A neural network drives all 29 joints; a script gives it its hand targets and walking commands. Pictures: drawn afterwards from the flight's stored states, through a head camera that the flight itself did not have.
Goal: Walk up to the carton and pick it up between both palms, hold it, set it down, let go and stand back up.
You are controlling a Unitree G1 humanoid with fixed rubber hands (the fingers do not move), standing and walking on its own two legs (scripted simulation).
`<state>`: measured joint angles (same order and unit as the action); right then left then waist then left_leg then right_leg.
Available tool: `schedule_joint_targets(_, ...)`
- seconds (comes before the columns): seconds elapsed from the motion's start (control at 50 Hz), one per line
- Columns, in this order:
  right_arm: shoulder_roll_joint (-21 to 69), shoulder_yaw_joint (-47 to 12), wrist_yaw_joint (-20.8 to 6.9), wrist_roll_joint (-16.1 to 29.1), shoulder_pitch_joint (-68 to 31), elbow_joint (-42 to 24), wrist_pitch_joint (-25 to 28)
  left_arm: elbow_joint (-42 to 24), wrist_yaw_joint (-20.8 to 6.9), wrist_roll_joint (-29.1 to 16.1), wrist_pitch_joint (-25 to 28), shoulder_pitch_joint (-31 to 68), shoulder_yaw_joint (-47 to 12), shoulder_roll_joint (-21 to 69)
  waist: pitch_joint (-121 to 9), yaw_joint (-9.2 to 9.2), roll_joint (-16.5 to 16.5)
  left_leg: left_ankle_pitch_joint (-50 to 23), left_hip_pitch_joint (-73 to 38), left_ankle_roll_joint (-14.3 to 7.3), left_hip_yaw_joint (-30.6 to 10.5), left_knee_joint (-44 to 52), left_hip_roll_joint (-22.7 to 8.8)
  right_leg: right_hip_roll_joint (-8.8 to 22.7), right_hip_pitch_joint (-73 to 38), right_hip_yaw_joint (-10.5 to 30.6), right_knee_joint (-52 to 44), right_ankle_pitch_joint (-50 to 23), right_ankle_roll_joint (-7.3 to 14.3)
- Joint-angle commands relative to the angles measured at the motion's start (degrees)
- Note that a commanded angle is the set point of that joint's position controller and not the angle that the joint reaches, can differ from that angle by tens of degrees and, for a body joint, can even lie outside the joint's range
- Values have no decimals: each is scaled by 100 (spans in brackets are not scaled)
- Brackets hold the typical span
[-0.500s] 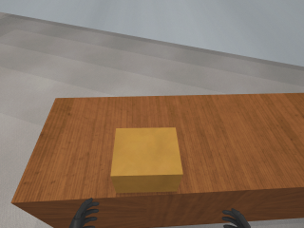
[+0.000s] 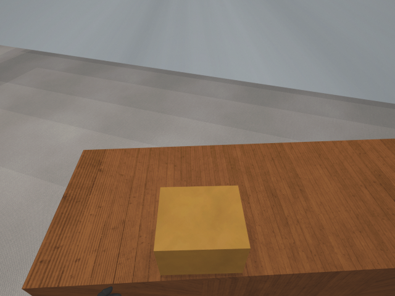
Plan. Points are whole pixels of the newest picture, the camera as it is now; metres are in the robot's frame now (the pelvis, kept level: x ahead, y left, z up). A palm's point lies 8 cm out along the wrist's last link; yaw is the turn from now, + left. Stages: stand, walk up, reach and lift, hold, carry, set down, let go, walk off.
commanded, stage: stand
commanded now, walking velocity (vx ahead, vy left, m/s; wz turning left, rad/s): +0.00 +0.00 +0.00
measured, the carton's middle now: (200, 229) +0.35 +0.02 -0.13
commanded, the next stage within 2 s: none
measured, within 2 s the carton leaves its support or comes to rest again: neither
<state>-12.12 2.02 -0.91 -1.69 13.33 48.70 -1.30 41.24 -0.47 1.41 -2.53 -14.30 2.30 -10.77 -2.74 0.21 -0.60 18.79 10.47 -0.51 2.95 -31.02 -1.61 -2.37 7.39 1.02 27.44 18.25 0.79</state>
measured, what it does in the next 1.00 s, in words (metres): shifts its weight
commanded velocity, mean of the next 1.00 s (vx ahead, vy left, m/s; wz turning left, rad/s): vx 0.00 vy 0.00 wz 0.00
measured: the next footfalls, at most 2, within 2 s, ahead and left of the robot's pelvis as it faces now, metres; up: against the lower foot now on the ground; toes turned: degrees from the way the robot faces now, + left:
none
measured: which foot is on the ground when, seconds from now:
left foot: down 0.00-1.00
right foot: down 0.00-1.00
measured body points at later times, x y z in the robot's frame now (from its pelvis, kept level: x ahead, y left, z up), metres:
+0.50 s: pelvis -0.02 +0.02 +0.01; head -0.04 +0.02 +0.46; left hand -0.06 +0.22 -0.16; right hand -0.06 -0.20 -0.15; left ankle -0.02 +0.11 -0.74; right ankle -0.04 -0.11 -0.74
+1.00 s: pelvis -0.03 +0.04 +0.01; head -0.05 +0.04 +0.46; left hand -0.08 +0.22 -0.16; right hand -0.08 -0.16 -0.16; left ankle -0.02 +0.11 -0.74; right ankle -0.04 -0.11 -0.74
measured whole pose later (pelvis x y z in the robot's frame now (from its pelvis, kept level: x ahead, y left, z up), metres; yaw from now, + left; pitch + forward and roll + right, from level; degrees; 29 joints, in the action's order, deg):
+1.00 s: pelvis -0.03 +0.04 +0.01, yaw +2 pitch -3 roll +0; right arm -5.2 1.4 1.9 -0.8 19.8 68.6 -0.3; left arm 70.6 3.0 0.9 0.0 -19.0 0.4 -3.3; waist 0.8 -0.9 -0.1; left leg 11.1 7.8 -4.6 3.3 -21.8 3.7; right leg 2.8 6.1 1.2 22.4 13.1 -3.0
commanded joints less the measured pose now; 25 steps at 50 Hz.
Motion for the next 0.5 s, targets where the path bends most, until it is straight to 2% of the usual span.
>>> schedule_joint_targets(0.0,-816,247,66,-89,178,-253,-7,-188,104,75,235,7,221,-717,1037,-18,222,-1689,462,-30,-502,760,-456,690,523,514,-678,-2365,57)
schedule_joint_targets(0.06,-845,284,120,-38,284,59,83,237,189,33,337,-168,257,-753,918,-15,45,-1843,159,-104,-601,979,-447,710,280,542,-887,-2102,86)
schedule_joint_targets(0.12,-767,283,155,11,413,381,140,664,230,-15,395,-267,268,-716,706,-29,34,-1854,-155,-133,-630,1151,-428,704,4,480,-1029,-1885,93)
schedule_joint_targets(0.3,-367,192,257,6,790,1195,132,1790,299,-9,367,-550,164,-328,894,-65,47,-1067,-326,-180,-633,1519,-331,670,21,311,-1286,-1089,46)
schedule_joint_targets(0.48,-83,80,314,14,1085,1675,100,2480,336,-13,305,-784,31,-24,1273,-81,66,-488,-44,-186,-725,1662,-273,630,321,223,-1218,-736,-17)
